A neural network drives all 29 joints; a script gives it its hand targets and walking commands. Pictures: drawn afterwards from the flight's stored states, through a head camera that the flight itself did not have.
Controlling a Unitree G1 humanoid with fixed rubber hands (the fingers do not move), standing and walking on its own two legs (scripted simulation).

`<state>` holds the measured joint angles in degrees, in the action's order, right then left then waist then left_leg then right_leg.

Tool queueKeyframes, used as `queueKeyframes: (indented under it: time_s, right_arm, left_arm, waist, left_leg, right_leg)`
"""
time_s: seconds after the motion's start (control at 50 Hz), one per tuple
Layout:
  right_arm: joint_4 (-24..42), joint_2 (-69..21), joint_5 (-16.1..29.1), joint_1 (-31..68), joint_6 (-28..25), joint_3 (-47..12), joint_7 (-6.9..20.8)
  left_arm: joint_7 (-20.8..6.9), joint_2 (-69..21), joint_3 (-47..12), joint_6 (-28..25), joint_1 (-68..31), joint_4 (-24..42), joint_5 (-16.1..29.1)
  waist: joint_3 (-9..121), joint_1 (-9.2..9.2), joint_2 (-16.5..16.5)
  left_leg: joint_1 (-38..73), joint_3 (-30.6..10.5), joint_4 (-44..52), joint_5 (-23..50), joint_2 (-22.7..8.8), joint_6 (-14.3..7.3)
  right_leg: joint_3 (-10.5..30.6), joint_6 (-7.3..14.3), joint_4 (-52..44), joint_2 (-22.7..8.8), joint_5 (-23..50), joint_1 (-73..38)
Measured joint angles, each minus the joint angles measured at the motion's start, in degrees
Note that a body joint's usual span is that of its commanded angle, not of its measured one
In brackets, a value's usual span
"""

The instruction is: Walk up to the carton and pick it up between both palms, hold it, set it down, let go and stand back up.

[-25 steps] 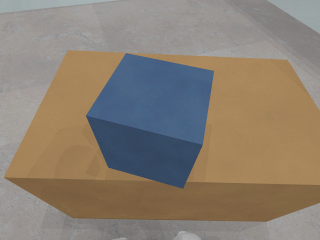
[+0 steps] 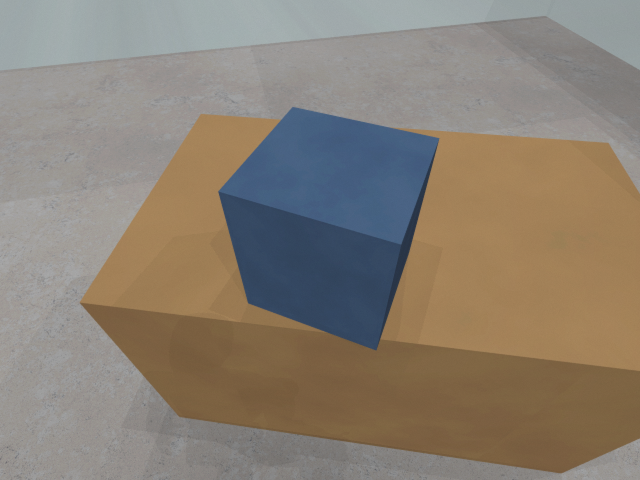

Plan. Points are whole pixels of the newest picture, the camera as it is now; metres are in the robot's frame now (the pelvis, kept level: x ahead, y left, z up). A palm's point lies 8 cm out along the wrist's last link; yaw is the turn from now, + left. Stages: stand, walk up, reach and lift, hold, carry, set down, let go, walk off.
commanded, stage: walk up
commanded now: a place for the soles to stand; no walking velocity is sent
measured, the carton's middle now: (334, 228) +0.50 +0.00 +0.02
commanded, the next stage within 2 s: none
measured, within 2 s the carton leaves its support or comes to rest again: neither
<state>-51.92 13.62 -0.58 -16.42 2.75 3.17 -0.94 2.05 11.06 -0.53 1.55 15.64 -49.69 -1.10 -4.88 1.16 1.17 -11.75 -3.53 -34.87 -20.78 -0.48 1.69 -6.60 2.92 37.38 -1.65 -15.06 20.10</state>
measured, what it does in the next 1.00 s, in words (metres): stands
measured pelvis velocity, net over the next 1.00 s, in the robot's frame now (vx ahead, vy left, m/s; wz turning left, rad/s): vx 0.01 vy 0.04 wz -0.09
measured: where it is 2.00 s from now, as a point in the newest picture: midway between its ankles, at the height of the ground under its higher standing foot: outside the picture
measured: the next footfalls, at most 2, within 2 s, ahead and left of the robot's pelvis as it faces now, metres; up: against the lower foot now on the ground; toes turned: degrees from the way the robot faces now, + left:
left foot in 1.54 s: +0.27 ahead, +0.16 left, +0.00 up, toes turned -5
right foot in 1.80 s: +0.15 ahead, -0.07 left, +0.00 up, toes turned -4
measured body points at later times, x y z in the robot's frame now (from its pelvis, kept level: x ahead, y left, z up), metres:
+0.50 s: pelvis +0.00 +0.03 +0.01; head -0.01 +0.04 +0.46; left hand +0.03 +0.28 -0.13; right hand +0.03 -0.21 -0.13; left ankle -0.02 +0.15 -0.72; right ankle +0.06 -0.09 -0.72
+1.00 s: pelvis +0.01 +0.04 +0.01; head +0.02 +0.05 +0.46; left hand +0.08 +0.28 -0.13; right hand +0.03 -0.20 -0.13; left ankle -0.02 +0.15 -0.72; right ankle +0.06 -0.09 -0.72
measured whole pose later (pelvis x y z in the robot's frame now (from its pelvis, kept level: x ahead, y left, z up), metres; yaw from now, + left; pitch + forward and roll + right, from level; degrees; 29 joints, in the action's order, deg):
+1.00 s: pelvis +0.01 +0.04 +0.01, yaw -5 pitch -3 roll +0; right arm -49.9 12.1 0.1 -19.5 -0.2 -1.1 -0.9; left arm 0.7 12.1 -0.7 0.0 17.4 -52.6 0.2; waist -2.8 0.3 -0.8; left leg -6.5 2.2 -28.9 -19.8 1.0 -1.1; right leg 0.2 -1.0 30.2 -1.7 -11.3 16.2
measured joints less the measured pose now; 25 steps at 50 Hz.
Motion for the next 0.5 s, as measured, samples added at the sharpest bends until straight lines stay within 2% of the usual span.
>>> queueKeyframes:
  time_s: [0.04, 0.16, 0.5]
  right_arm:
    - [-0.5, -1.4, -0.2, -1.5, -0.9, -0.5, 0.5]
    - [-0.3, -3.6, -0.3, -5.9, -2.3, -2.6, 0.6]
    - [2.4, -1.7, 0.3, -4.1, -3.0, -3.9, 0.3]
  left_arm:
    - [-0.7, 0.5, 0.3, 0.5, 1.8, -1.3, 1.0]
    - [-2.1, 1.8, 0.9, 0.0, 6.0, -3.4, 1.4]
    - [-1.9, 2.3, 0.6, -1.3, 4.9, -2.3, 1.1]
  waist:
    - [0.6, 0.29, -1.4]
    - [2.2, 0.44, -2.7]
    - [3.2, 0.12, -2.0]
  left_leg:
    - [0.8, 0.8, 1.1, 1.7, 0.4, 0.1]
    - [1.8, 1.4, 3.0, 1.6, 0.1, -0.1]
    - [3.3, 3.6, 4.4, 1.9, 0.9, -1.8]
  right_leg:
    - [1.0, -0.6, -1.1, -0.2, 0.7, -0.6]
    - [1.8, -0.9, -5.4, 0.5, 3.4, -2.4]
    - [4.5, -2.8, -7.4, 0.1, 4.9, -3.5]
